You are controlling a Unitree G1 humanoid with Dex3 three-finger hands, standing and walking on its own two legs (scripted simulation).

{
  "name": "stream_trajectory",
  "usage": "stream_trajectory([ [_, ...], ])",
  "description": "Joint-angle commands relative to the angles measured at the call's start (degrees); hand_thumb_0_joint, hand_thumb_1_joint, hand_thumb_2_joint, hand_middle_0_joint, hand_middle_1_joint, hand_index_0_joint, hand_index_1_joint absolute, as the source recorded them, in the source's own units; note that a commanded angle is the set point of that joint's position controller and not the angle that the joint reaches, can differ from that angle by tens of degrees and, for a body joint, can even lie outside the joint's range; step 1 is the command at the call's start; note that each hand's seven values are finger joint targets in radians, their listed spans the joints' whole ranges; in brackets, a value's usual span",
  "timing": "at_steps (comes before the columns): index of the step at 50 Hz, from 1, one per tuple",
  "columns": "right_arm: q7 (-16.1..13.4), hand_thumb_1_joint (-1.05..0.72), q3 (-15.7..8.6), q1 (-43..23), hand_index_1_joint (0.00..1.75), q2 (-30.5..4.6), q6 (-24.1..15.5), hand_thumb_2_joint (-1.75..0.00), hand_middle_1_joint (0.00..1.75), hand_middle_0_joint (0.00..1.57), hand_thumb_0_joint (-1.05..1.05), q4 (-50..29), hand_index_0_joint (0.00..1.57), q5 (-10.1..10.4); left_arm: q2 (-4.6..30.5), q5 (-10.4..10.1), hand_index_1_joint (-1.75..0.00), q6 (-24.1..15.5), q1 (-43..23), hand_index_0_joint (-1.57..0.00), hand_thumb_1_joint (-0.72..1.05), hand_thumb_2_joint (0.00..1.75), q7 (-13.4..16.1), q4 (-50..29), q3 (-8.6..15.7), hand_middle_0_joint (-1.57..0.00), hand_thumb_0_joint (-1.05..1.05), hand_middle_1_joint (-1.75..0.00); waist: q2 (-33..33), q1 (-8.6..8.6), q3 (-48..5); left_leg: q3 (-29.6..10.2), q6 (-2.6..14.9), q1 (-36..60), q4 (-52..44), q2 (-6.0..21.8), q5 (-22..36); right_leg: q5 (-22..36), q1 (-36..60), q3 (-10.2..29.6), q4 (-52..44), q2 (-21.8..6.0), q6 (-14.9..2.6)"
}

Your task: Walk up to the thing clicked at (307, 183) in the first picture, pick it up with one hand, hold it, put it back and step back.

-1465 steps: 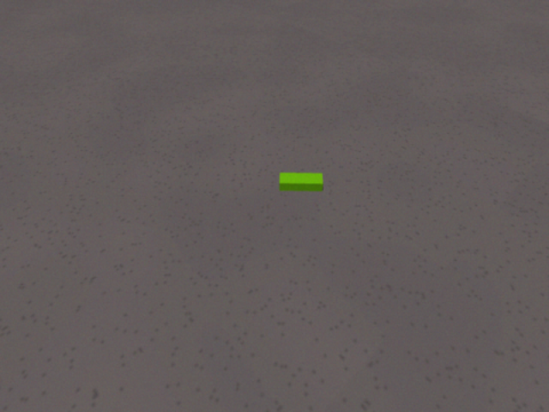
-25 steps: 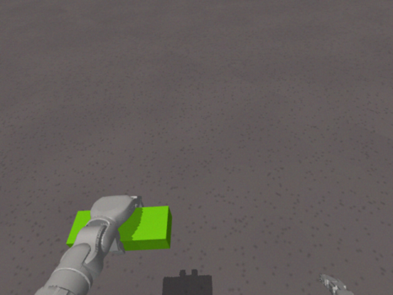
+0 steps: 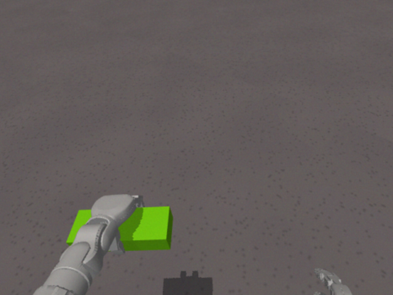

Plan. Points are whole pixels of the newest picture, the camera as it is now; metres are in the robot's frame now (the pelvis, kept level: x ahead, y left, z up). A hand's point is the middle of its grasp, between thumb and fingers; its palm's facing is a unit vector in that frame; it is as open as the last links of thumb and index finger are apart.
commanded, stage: hold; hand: left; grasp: from above
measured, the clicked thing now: (123, 229) +0.30 +0.22 -0.06
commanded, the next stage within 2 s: crouch in 0.24 s
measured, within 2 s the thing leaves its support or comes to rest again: neither
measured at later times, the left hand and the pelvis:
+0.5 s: hand (122, 226) +0.29 +0.22 -0.04, palm faces -0.46 -0.05 -0.89, open 10.9 cm; pelvis +0.01 +0.00 +0.00, yaw +0 degrees
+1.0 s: hand (142, 239) +0.35 +0.23 -0.26, palm faces -0.41 +0.06 -0.91, open 10.8 cm; pelvis -0.05 +0.01 -0.15, yaw +1 degrees
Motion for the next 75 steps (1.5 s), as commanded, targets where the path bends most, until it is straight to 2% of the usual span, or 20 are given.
stream_trajectory([
  [1,-0.19,-0.9,-2.27,-5.66,0.3,-7.15,-2.62,-0.9,0.3,0.2,0.0,-8.17,0.2,-0.29,10.54,0.32,-0.91,-0.22,-17.18,-0.92,0.6,0.94,2.54,-9.92,6.0,-0.89,0.0,-0.95,-1.85,-0.2,-12.32,-0.1,0.97,4.97,-3.82,-1.85,8.51,5.41,2.53,-2.09,-4.57,2.55,-1.9],
  [7,-0.33,-0.9,-2.71,-4.16,0.3,-7.59,-2.51,-0.9,0.3,0.2,0.0,-6.82,0.2,-0.56,13.29,0.75,-0.91,-0.79,-20.9,-0.94,0.6,0.98,4.3,-10.75,8.56,-0.91,0.0,-0.94,0.01,-0.41,-15.77,-0.14,0.69,7.16,-3.39,-1.57,12.16,8.89,3.86,-2.24,-4.02,2.81,-2.02],
  [9,-0.33,-0.9,-2.69,-3.87,0.3,-7.32,-2.6,-0.9,0.3,0.2,0.0,-6.48,0.2,-0.64,11.39,0.97,-0.9,-0.57,-23.63,-0.93,0.59,0.94,4.79,-10.72,6.31,-0.89,0.0,-0.94,-0.45,-0.94,-16.59,0.0,0.81,7.59,-3.12,-1.65,13.39,10.49,3.68,-2.39,-3.86,2.82,-1.93],
  [12,-0.25,-0.9,-3.1,-3.62,0.3,-7.55,-2.67,-0.9,0.3,0.2,0.0,-6.08,0.2,-0.52,11.94,0.35,-0.89,0.09,-20.32,-0.92,0.58,0.93,5.23,-8.75,7.69,-0.88,0.0,-0.92,-0.64,-0.15,-15.96,0.42,0.8,7.17,-3.07,-1.87,13.62,10.71,4.4,-2.36,-4.4,2.54,-1.83],
  [15,-0.1,-0.89,-3.19,-3.7,0.3,-7.75,-2.46,-0.9,0.3,0.2,0.0,-6.45,0.2,-0.41,9.78,-0.39,-0.89,0.56,-17.94,-0.94,0.61,0.92,3.71,-7.79,5.09,-0.9,0.0,-0.93,-2.94,-0.49,-14.16,0.28,1.02,6.51,-3.19,-1.65,14.38,11.74,4.54,-2.63,-4.67,2.53,-1.68],
  [20,-0.15,-0.89,-2.88,-3.84,0.3,-7.58,-2.0,-0.9,0.3,0.2,0.0,-7.58,0.2,-0.24,10.01,-0.49,-0.84,-0.27,-16.17,-0.92,0.57,0.88,2.06,-7.44,5.06,-0.89,0.0,-0.87,-3.88,-0.35,-12.36,0.23,1.16,5.77,-3.76,-1.69,13.0,10.33,4.07,-2.6,-5.01,2.49,-1.82],
  [22,-0.24,-0.89,-2.6,-3.87,0.3,-7.56,-1.7,-0.9,0.3,0.2,0.0,-7.63,0.2,-0.25,11.03,0.02,-0.83,-0.75,-14.65,-0.94,0.59,0.91,3.0,-5.12,6.8,-0.91,0.0,-0.85,-4.61,0.0,-10.66,0.14,1.2,4.27,-3.56,-1.9,11.67,8.84,2.99,-2.56,-5.22,2.42,-1.74],
  [27,0.11,-0.89,-2.65,-2.83,0.3,-7.34,-1.24,-0.9,0.3,0.2,0.0,-6.86,0.2,-1.07,10.03,2.97,-0.78,-3.44,-17.96,-0.92,0.56,0.84,7.98,-0.56,7.16,-0.9,0.0,-0.79,-5.62,-1.87,-9.09,0.22,1.22,0.2,-0.35,-2.33,8.15,6.02,-2.17,-2.27,-2.67,2.04,-1.7],
  [34,1.83,-0.89,-4.81,2.62,0.3,-8.8,-1.75,-0.9,0.3,0.2,0.0,-2.62,0.2,-3.53,8.69,9.17,-0.77,-4.62,-29.92,-0.88,0.51,0.78,18.7,10.75,6.38,-0.85,0.0,-0.81,-1.53,-4.97,-19.25,-0.33,0.29,-12.7,17.08,-1.71,6.03,5.05,-18.26,-2.34,13.27,2.21,-2.11],
  [38,2.47,-0.9,-5.45,4.74,0.3,-9.2,-2.56,-0.9,0.3,0.2,0.0,-2.04,0.2,-4.15,6.88,10.33,-0.78,-4.48,-36.3,-0.88,0.51,0.76,22.66,17.41,5.36,-0.84,0.0,-0.83,-0.89,-6.62,-25.2,-0.43,0.6,-24.91,27.83,-1.74,2.08,2.02,-28.4,-2.38,22.92,2.13,-2.25],
  [42,2.09,-0.9,-5.71,6.25,0.3,-9.84,-3.53,-0.9,0.3,0.2,0.0,-1.38,0.2,-4.78,9.86,11.07,-0.77,-3.51,-42.35,-0.89,0.52,0.76,25.04,23.53,6.77,-0.84,0.0,-0.81,0.06,-7.37,-29.15,-1.19,0.54,-35.88,34.69,-1.79,-4.27,-3.63,-36.97,-3.31,30.6,2.41,-2.58],
  [49,1.38,-0.89,-6.01,8.28,0.3,-10.55,-5.37,-0.9,0.3,0.2,0.0,-0.89,0.2,-5.87,14.15,9.98,-0.79,-1.58,-48.9,-0.88,0.51,0.78,26.48,25.23,9.88,-0.84,0.0,-0.83,4.7,-7.52,-41.62,-3.89,0.28,-46.09,45.17,-1.3,-9.97,-8.72,-50.15,-4.36,43.94,2.06,-3.29],
  [50,1.22,-0.89,-5.86,8.67,0.3,-10.43,-5.53,-0.9,0.3,0.2,0.0,-0.49,0.2,-6.02,13.11,9.66,-0.79,-1.35,-50.63,-0.9,0.53,0.81,26.34,24.7,9.4,-0.87,0.0,-0.82,5.2,-8.52,-42.94,-3.85,0.36,-47.18,46.69,-1.12,-9.71,-8.56,-51.51,-4.43,45.53,1.99,-3.39],
  [53,1.26,-0.89,-5.91,9.24,0.3,-10.85,-5.95,-0.9,0.3,0.2,0.0,0.39,0.2,-6.39,15.17,9.58,-0.75,-0.5,-50.08,-0.89,0.5,0.79,25.97,28.0,11.19,-0.86,0.0,-0.78,5.08,-8.31,-44.2,-4.64,0.42,-50.61,50.14,-1.01,-9.79,-9.19,-56.3,-5.0,49.98,2.12,-3.66],
  [63,3.42,-0.89,-4.87,10.55,0.3,-11.71,-7.49,-0.89,0.3,0.2,0.0,1.19,0.2,-7.58,17.41,10.21,-0.75,-4.3,-54.36,-0.92,0.55,0.82,23.7,32.69,12.61,-0.89,0.0,-0.77,4.57,-12.52,-42.29,-7.27,1.01,-65.7,61.87,-1.45,-19.37,-17.36,-73.47,-6.42,61.65,1.4,-3.63],
  [64,3.74,-0.89,-4.83,11.18,0.3,-11.89,-7.76,-0.89,0.3,0.2,0.0,1.4,0.2,-7.84,16.57,10.25,-0.76,-5.09,-55.78,-0.93,0.56,0.84,23.68,32.07,12.39,-0.9,0.0,-0.79,4.81,-13.26,-44.02,-7.02,1.06,-65.72,63.51,-1.44,-18.3,-16.35,-74.19,-6.5,62.78,1.36,-3.58],
  [65,3.94,-0.89,-4.51,11.29,0.3,-11.93,-8.02,-0.9,0.3,0.2,0.0,1.29,0.2,-7.79,19.81,10.81,-0.77,-5.89,-58.03,-0.93,0.56,0.85,24.11,29.74,13.62,-0.9,0.0,-0.8,6.37,-12.62,-47.22,-6.32,1.11,-66.25,64.71,-1.78,-17.71,-15.99,-73.21,-6.42,64.03,1.45,-3.72],
  [69,5.08,-0.9,-4.15,12.66,0.3,-12.71,-8.61,-0.9,0.3,0.2,0.0,2.6,0.2,-8.94,22.02,12.97,-0.79,-7.41,-58.91,-0.96,0.6,0.9,25.89,30.2,15.77,-0.94,0.0,-0.82,10.59,-12.73,-51.65,-5.66,0.73,-64.15,70.21,-1.78,-10.04,-10.44,-76.48,-6.63,68.59,0.99,-3.61],
  [71,5.94,-0.9,-3.97,13.31,0.3,-12.69,-8.86,-0.9,0.3,0.2,0.0,2.91,0.2,-9.57,20.63,13.71,-0.8,-7.77,-59.78,-0.98,0.61,0.91,26.63,30.65,15.56,-0.96,0.0,-0.83,12.51,-13.63,-51.43,-6.08,0.44,-62.63,71.97,-1.58,-6.84,-8.93,-79.36,-7.03,70.61,0.7,-3.66],
  [75,7.18,-0.9,-4.04,13.65,0.3,-13.06,-8.84,-0.9,0.3,0.2,0.0,3.02,0.2,-10.26,22.62,15.14,-0.82,-7.75,-61.39,-0.95,0.58,0.95,28.26,31.87,16.84,-0.93,0.0,-0.83,14.39,-13.75,-52.16,-4.74,0.61,-64.54,75.66,-1.68,-5.79,-7.57,-80.37,-7.18,72.97,0.89,-3.61],
])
